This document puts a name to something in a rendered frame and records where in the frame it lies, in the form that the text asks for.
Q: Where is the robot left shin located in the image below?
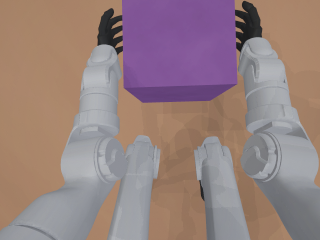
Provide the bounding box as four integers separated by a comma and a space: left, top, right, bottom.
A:
125, 135, 153, 158

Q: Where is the robot right upper arm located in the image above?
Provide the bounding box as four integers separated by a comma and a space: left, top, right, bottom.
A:
240, 131, 320, 240

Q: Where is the robot left forearm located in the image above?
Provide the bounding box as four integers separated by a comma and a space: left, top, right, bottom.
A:
60, 44, 122, 167

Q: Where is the robot right forearm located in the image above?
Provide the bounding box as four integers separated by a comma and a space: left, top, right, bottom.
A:
237, 37, 319, 163

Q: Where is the right robot hand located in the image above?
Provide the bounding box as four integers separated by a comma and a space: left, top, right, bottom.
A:
235, 1, 263, 53

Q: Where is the left robot hand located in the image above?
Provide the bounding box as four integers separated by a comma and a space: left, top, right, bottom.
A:
97, 8, 123, 55

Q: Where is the left robot thigh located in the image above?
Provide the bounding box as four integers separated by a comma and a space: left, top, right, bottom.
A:
107, 141, 161, 240

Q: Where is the carton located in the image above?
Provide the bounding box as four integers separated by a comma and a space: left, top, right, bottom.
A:
122, 0, 238, 103

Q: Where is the robot left upper arm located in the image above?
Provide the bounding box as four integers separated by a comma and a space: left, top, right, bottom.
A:
0, 135, 128, 240

